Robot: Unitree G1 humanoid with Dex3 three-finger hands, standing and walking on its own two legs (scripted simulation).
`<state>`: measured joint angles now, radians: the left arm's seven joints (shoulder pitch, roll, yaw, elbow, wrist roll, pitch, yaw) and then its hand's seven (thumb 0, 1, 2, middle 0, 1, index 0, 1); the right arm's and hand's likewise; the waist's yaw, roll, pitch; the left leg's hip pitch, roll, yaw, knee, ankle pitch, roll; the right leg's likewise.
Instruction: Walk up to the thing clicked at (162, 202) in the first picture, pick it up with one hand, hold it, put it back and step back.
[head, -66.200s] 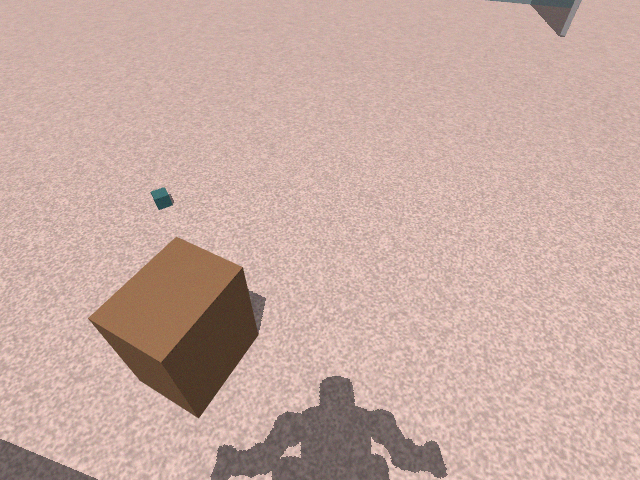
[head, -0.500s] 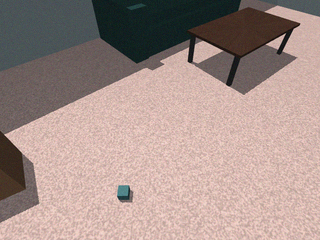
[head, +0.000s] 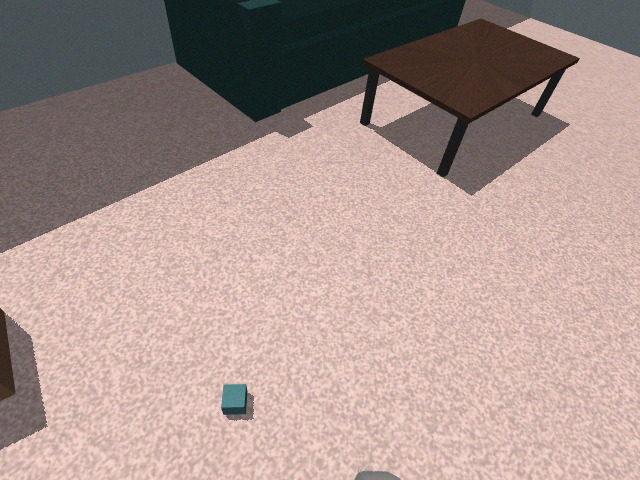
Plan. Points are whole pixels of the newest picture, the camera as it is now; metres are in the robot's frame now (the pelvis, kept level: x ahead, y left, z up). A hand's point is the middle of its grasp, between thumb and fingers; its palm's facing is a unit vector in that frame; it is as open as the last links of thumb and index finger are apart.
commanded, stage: walk up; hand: left
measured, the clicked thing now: (234, 399) +0.47 +0.19 -0.75
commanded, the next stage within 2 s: none
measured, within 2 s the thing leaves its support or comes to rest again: neither
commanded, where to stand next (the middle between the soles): +0.09 -0.04 m, yaw -1 degrees
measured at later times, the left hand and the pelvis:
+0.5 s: hand (162, 437) +0.23 +0.22 -0.16, palm faces -0.07 -0.95 -0.31, open 7.3 cm; pelvis +0.05 -0.01 -0.02, yaw -2 degrees
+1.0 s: hand out of the picture +0.14 +0.21 -0.17, palm faces -0.06 -0.94 -0.34, open 7.4 cm; pelvis +0.04 -0.04 -0.02, yaw -2 degrees
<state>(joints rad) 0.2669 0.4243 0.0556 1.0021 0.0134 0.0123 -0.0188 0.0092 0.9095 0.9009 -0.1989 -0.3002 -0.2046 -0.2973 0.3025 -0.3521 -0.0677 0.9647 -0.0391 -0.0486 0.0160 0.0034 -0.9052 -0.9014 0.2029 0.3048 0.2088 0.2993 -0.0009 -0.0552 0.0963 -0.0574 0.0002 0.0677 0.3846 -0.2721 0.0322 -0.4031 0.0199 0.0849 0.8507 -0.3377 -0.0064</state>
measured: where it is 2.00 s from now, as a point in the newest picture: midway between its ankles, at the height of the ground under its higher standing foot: outside the picture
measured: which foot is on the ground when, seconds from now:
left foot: down 0.00-0.22, up 0.24-0.44, down 0.46-1.00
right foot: up 0.00-0.16, down 0.18-0.50, up 0.52-0.74, down 0.76-1.00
